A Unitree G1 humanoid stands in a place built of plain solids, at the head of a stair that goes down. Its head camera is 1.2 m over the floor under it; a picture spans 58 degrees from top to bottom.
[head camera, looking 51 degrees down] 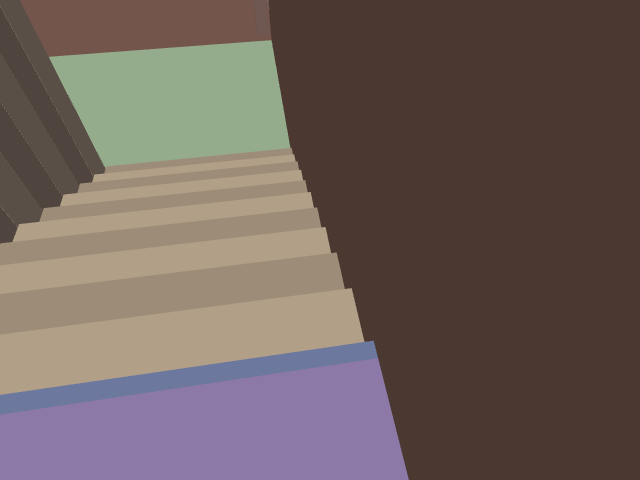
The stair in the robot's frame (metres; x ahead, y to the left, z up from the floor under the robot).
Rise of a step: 0.16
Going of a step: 0.29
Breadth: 1.80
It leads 9 degrees to the left of straight ahead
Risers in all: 11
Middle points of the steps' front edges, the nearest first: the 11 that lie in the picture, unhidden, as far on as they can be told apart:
0.45 0.73 0.00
0.73 0.77 -0.16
1.02 0.82 -0.32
1.31 0.86 -0.48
1.59 0.91 -0.64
1.88 0.95 -0.80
2.17 0.99 -0.96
2.45 1.04 -1.11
2.74 1.08 -1.27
3.03 1.13 -1.43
3.31 1.17 -1.59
